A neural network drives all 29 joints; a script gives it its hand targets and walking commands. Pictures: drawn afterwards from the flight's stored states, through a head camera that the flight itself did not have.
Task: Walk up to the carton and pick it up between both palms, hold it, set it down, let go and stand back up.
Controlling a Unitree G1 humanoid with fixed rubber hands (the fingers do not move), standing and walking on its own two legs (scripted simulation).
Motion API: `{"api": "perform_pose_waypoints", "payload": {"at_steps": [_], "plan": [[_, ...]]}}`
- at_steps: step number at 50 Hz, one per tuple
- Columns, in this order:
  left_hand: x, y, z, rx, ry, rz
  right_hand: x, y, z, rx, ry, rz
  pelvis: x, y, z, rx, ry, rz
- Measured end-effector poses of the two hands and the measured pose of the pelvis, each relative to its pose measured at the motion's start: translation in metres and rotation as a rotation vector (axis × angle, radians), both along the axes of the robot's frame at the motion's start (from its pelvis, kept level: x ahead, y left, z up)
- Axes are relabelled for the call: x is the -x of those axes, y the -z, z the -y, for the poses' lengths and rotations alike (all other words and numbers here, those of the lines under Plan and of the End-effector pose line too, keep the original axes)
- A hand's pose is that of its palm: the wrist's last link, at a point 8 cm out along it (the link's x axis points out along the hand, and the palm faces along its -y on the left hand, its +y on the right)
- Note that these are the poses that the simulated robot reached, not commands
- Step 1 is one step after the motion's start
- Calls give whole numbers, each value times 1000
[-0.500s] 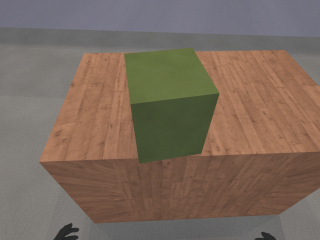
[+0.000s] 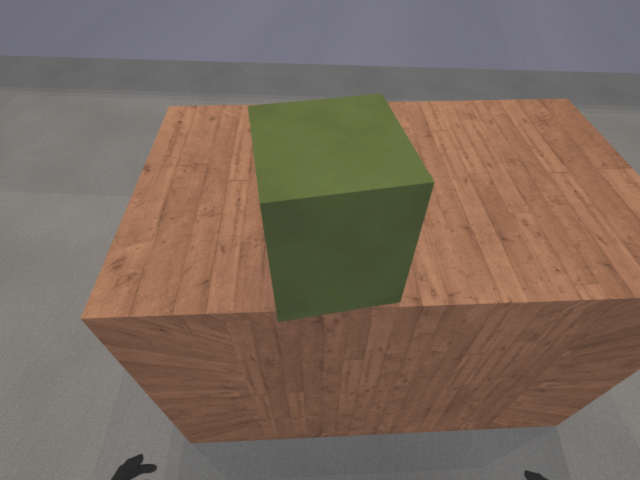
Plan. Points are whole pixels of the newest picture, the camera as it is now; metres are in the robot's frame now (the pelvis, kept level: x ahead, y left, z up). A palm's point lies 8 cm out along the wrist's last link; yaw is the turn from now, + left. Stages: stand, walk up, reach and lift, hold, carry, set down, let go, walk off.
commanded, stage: stand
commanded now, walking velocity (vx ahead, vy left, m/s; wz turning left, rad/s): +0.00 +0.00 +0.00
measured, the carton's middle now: (328, 210) +0.48 +0.00 +0.06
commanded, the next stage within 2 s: none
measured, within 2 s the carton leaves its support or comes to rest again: neither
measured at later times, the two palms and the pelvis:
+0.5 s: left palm out of the picture +0.11 +0.28 -0.10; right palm out of the picture +0.09 -0.28 -0.11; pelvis +0.01 +0.00 +0.00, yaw +0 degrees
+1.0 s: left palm out of the picture +0.11 +0.28 -0.10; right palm out of the picture +0.08 -0.28 -0.11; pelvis +0.00 +0.00 +0.00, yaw +0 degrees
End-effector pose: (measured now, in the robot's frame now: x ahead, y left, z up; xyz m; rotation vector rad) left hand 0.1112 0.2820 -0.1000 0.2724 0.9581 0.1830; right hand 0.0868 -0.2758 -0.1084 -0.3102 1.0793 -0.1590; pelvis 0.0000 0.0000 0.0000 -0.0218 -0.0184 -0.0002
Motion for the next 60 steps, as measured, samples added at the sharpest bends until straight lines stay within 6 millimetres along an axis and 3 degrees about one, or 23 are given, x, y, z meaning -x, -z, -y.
{"api": "perform_pose_waypoints", "payload": {"at_steps": [60], "plan": [[2, -4, -1, -6, -13, -26, 1, 1, 2, -8, 13, -31, -5, -5, 1, -2, -1, -8]]}}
